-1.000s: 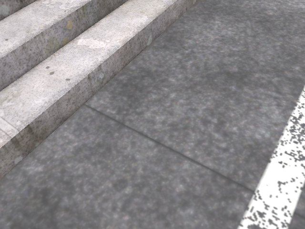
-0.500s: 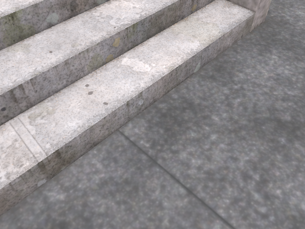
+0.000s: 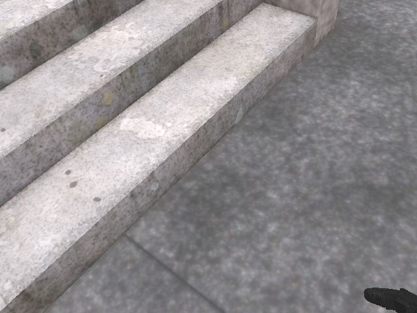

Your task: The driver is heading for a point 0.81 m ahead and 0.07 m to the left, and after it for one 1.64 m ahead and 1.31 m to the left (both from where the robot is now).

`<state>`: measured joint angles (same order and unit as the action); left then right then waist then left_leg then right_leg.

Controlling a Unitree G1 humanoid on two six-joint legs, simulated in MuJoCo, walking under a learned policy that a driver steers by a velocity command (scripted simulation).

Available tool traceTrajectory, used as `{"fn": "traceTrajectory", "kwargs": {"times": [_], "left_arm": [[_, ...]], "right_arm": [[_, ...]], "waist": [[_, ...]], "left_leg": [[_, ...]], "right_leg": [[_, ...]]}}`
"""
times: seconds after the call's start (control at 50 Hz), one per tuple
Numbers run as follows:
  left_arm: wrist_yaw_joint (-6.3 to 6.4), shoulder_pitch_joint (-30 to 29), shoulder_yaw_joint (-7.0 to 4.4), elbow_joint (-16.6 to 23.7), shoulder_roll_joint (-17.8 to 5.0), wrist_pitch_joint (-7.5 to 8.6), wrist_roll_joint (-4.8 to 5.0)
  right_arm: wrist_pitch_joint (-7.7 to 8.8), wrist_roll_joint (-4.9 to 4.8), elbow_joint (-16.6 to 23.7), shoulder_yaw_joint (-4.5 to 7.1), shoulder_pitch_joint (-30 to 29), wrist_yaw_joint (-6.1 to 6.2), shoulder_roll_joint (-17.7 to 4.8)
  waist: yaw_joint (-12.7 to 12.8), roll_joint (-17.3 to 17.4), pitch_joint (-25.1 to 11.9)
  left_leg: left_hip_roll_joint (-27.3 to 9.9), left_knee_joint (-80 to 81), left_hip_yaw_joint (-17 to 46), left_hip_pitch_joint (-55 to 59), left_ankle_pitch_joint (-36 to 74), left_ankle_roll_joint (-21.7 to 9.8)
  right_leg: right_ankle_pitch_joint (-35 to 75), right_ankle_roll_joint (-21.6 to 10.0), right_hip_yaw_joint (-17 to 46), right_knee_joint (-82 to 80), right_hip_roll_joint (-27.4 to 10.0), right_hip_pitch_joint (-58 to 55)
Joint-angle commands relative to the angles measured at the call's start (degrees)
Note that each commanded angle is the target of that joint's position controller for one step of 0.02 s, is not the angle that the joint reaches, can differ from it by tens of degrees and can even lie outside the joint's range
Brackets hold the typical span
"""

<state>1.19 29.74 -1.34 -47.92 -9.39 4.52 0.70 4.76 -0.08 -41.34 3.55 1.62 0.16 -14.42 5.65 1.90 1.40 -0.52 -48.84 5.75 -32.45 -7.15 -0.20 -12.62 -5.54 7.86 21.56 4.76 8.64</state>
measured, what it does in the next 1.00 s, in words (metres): walks ahead: left foot, then right foot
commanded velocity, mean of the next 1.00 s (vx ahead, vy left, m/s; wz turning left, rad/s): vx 0.36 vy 0.00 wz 0.16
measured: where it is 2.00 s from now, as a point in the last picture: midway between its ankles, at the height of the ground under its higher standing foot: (239, 302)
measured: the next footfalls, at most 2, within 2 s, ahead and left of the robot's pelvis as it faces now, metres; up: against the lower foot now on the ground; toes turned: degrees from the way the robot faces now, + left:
left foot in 0.26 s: +0.36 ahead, +0.12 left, +0.00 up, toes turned -12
right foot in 0.72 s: +0.60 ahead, -0.09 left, +0.00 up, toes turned +9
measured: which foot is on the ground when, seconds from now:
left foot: up 0.00-0.24, down 0.26-0.72, up 0.74-1.00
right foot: down 0.00-0.28, up 0.30-0.70, down 0.72-1.00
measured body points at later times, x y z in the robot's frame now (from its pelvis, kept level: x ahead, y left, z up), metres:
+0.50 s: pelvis +0.30 +0.05 +0.00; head +0.33 +0.05 +0.44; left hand +0.50 +0.29 -0.10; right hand +0.30 -0.23 -0.13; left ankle +0.32 +0.13 -0.75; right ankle +0.33 -0.11 -0.69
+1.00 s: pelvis +0.48 +0.00 -0.01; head +0.52 +0.01 +0.44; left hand +0.58 +0.29 -0.11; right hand +0.66 -0.27 -0.12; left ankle +0.47 +0.14 -0.69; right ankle +0.56 -0.10 -0.75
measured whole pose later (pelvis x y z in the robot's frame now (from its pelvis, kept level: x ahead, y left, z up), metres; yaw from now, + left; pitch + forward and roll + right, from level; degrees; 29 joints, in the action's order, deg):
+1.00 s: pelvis +0.48 +0.00 -0.01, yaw +13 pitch +1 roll -1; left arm 0.8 6.3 -2.4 -40.7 -14.9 0.9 -1.2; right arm -3.3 -0.8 -40.2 4.7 12.7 2.1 -19.3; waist 0.1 1.2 5.0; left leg -2.7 -56.0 1.9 -30.4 -22.1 5.4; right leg -6.5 -1.9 -4.5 22.5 -0.4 16.9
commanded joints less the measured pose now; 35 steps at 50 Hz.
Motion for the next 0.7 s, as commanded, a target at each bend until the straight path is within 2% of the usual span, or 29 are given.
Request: {"fn": "traceTrajectory", "kwargs": {"times": [0.02, 0.08, 0.12, 0.16, 0.2, 0.22, 0.24, 0.26, 0.28, 0.3, 0.32, 0.34, 0.36, 0.38, 0.4, 0.44, 0.48, 0.52, 0.54, 0.58, 0.62, 0.66, 0.7], "left_arm": [[1.66, 2.6, -3.27, 2.4, -11.7, -0.48, 0.40], [1.61, 2.0, -3.65, 2.2, -11.8, -1.26, 0.31], [1.50, 1.4, -3.82, 1.8, -11.7, -1.40, 0.43], [1.51, 0.5, -4.02, 1.6, -11.7, -1.58, 0.48], [1.73, -1.2, -4.60, 1.8, -12.7, -1.80, 0.40], [1.71, -2.5, -4.92, 2.3, -13.5, -1.97, 0.25], [1.47, -4.1, -5.07, 3.1, -13.9, -2.12, -0.05], [0.96, -5.7, -4.70, 4.0, -13.4, -2.18, -0.54], [0.61, -6.2, -3.50, 5.0, -10.8, -2.07, -1.83], [0.12, 5.2, -2.03, 4.1, -4.9, -1.65, -0.29], [0.04, 3.5, -2.15, 3.4, -10.1, -0.87, 0.47], [-0.20, -6.5, -2.99, 5.5, -13.7, -0.08, 0.67], [-0.15, -13.0, -2.89, 7.1, -13.9, 0.86, -0.20], [-0.25, -15.9, -3.08, 8.3, -13.9, 1.65, -1.47], [-0.49, -15.8, -3.15, 8.9, -13.1, 1.98, -1.87], [-0.65, -15.8, -2.59, 9.8, -11.2, 1.94, -2.00], [-0.62, -19.3, -1.91, 11.4, -9.9, 1.65, -1.99], [-0.83, -24.3, -1.20, 12.9, -9.0, 1.76, -1.76], [-0.98, -26.7, -1.13, 13.5, -9.1, 1.89, -1.66], [-1.38, -30.0, -1.16, 14.6, -9.4, 2.19, -1.62], [-1.62, -31.5, -1.43, 15.5, -9.9, 2.13, -1.46], [-1.53, -30.9, -2.03, 15.6, -11.2, 1.98, -1.34], [-1.12, -25.7, -2.80, 14.3, -12.9, 2.15, -1.79]], "right_arm": [[1.52, -0.06, 5.8, 0.82, -10.7, -0.45, -2.2], [1.86, -0.32, 6.7, 0.68, -13.2, -0.98, -1.9], [2.30, -0.50, 7.1, 0.56, -13.6, -1.31, -2.0], [2.86, -0.64, 7.3, 0.68, -13.4, -1.58, -2.9], [3.29, -0.78, 6.9, 1.38, -10.7, -1.53, -5.1], [3.49, -0.70, 6.0, 1.91, -7.5, -1.38, -6.6], [3.63, -0.45, 4.4, 2.67, -1.9, -1.12, -8.3], [3.61, -0.04, 2.5, 3.21, 5.8, -0.89, -9.8], [3.30, 0.72, 0.8, 3.24, 16.7, -0.83, -11.7], [2.81, 0.58, -2.9, 4.39, 21.7, -1.64, -15.8], [2.84, -1.20, -3.1, 2.91, 20.8, -2.34, -10.0], [2.54, -1.58, -2.0, 2.17, 15.4, -2.20, -7.3], [2.02, -0.91, -1.1, 1.84, 12.2, -2.12, -7.3], [1.74, -0.47, -1.1, 1.57, 11.3, -2.04, -7.1], [1.70, 0.15, -1.3, 1.20, 11.6, -1.83, -6.8], [1.42, -0.47, -1.9, 1.00, 13.0, -1.43, -6.5], [1.08, -1.17, -2.7, 1.48, 14.4, -0.56, -8.6], [0.55, -1.39, -3.1, 1.91, 15.9, 0.25, -10.1], [0.11, -1.33, -3.4, 1.97, 16.6, 0.56, -10.3], [-1.05, -1.30, -4.3, 2.03, 19.5, 0.91, -10.4], [-2.21, -1.49, -5.0, 1.98, 22.1, 1.30, -10.0], [-3.03, -1.50, -4.5, 1.99, 21.4, 1.87, -9.7], [-3.45, -1.56, -2.4, 2.05, 17.4, 2.29, -9.3]], "waist": [[-0.2, -6.5, -0.1], [0.7, -8.1, 2.1], [0.9, -8.0, 2.8], [0.7, -7.9, 3.3], [-1.1, -9.1, 3.1], [-2.7, -9.7, 1.8], [-5.3, -9.8, -1.7], [-9.0, -9.2, -7.8], [-12.6, -3.3, -16.7], [-6.6, 18.7, -20.6], [-8.2, 13.5, -16.1], [-9.3, 6.5, -6.9], [-8.9, -0.7, -3.3], [-8.0, -2.3, -1.6], [-6.4, -0.3, -2.6], [-5.5, 2.2, -3.2], [-5.8, 2.2, -2.0], [-7.4, 1.8, -0.8], [-8.0, 1.8, 0.1], [-9.0, 2.0, -0.7], [-9.2, 2.6, -2.1], [-7.8, 3.8, -2.9], [-4.1, 3.6, -4.5]], "left_leg": [[0.9, 11.9, -0.1, -8.3, 6.5, 2.7], [2.1, 17.2, -1.7, -3.7, 11.2, 4.0], [2.1, 19.3, -2.3, -0.7, 13.7, 3.7], [2.0, 21.6, -2.5, 1.5, 14.2, 2.8], [1.5, 22.5, -2.4, 3.6, 11.3, 1.2], [2.0, 22.9, -3.2, 6.3, 8.5, 0.0], [3.6, 23.7, -5.4, 12.0, 6.9, -1.8], [2.1, 23.1, -4.7, 23.0, 8.0, -4.4], [-6.5, 20.8, 7.3, 39.4, 4.8, -8.7], [-19.7, 27.4, 36.5, 55.9, -6.0, -19.7], [-19.0, 33.1, 44.3, 53.7, -17.5, -19.0], [-16.4, 33.7, 34.4, 45.0, -15.2, -16.6], [-13.3, 34.5, 27.4, 37.0, -8.1, -15.0], [-11.1, 35.3, 23.5, 32.1, -1.7, -14.5], [-9.3, 35.8, 21.1, 30.4, 2.3, -14.1], [-7.9, 37.1, 18.7, 28.6, 5.8, -14.9], [-8.1, 38.4, 17.3, 24.7, 6.2, -15.7], [-6.7, 39.2, 15.2, 21.2, 4.4, -14.5], [-5.6, 38.6, 13.8, 19.6, 8.1, -13.4], [-3.7, 35.1, 11.5, 17.9, 17.1, -11.2], [-3.2, 31.1, 12.7, 18.9, 18.1, -9.3], [-3.4, 26.8, 16.3, 21.3, 16.7, -7.8], [-1.4, 19.4, 17.0, 21.0, 16.2, -5.2]], "right_leg": [[10.2, -5.6, 14.7, -8.7, -12.6, -9.2], [9.7, -5.1, 13.2, -8.6, -10.8, -3.6], [9.4, -5.0, 12.8, -8.3, -11.2, -2.1], [10.7, -4.8, 13.4, -7.3, -12.2, -3.1], [17.1, -4.2, 14.2, -5.1, -14.0, -6.1], [25.6, -3.6, 13.8, -1.9, -14.0, -7.9], [37.7, -2.7, 11.9, 4.0, -12.5, -9.8], [42.7, -1.2, 9.5, 13.9, -9.9, -7.9], [28.6, 0.0, 7.6, 29.5, -6.5, 1.3], [-16.5, 4.9, 2.6, 50.0, 3.9, 23.2], [-18.9, 4.2, 4.1, 55.0, -0.2, 30.9], [-13.5, 3.7, 2.5, 53.9, -3.3, 33.1], [-9.3, 3.7, 0.5, 50.7, -5.2, 31.1], [-6.9, 4.1, -0.6, 46.7, -6.4, 29.7], [-5.1, 4.5, -0.6, 43.1, -7.7, 27.3], [-5.2, 5.9, -1.9, 36.8, -8.1, 25.8], [-5.9, 7.5, -3.5, 29.1, -7.9, 25.2], [2.0, 8.3, -4.1, 20.9, -7.1, 22.8], [6.7, 8.6, -4.3, 17.0, -6.0, 21.0], [13.9, 8.9, -4.9, 11.8, -2.9, 16.0], [15.9, 8.5, -4.1, 8.9, -1.0, 12.8], [14.0, 7.5, -2.0, 5.9, -0.7, 10.4], [18.4, 5.2, -1.6, 0.2, -3.3, 3.3]]}}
